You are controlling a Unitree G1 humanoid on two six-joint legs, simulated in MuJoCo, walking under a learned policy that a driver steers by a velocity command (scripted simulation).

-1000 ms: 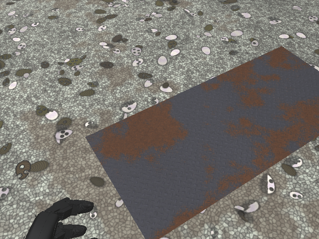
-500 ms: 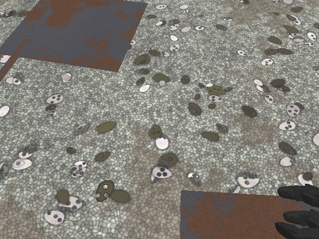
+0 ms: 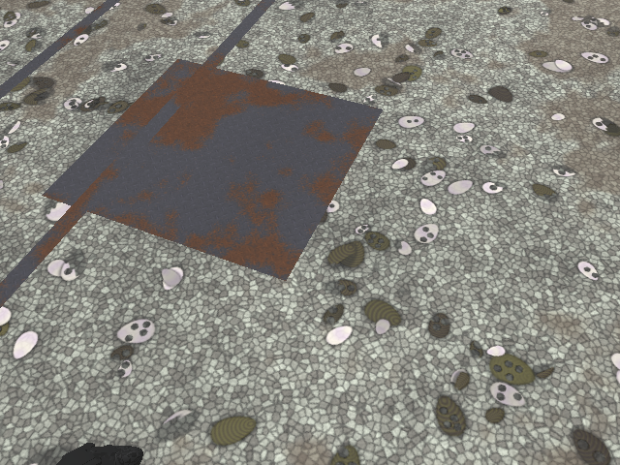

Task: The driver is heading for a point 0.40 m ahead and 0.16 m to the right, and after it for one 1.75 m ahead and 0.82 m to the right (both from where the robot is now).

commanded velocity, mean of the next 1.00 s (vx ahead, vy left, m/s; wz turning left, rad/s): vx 0.45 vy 0.00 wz -0.80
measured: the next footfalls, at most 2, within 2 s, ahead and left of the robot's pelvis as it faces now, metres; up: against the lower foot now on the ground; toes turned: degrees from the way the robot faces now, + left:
left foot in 0.38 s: +0.58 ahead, +0.03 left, +0.00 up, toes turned -21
right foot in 0.78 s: +0.60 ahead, -0.27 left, +0.00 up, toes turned -42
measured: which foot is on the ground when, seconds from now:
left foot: up 0.00-0.36, down 0.38-0.78, up 0.80-1.00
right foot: down 0.00-0.36, up 0.38-0.76, down 0.78-1.00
